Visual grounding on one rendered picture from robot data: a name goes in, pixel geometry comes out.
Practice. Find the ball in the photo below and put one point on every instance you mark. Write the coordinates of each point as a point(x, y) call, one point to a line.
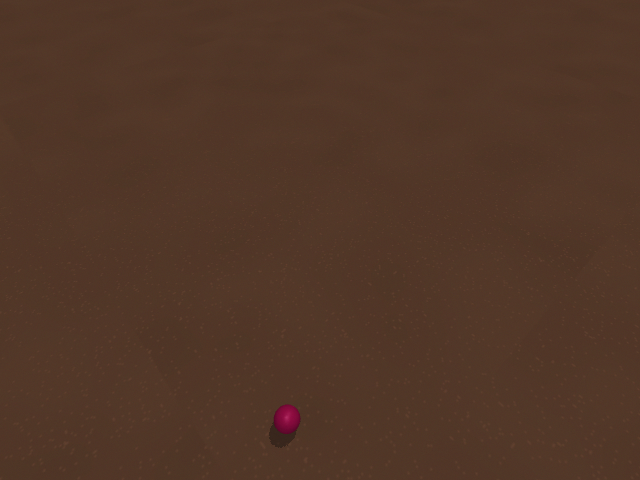
point(287, 419)

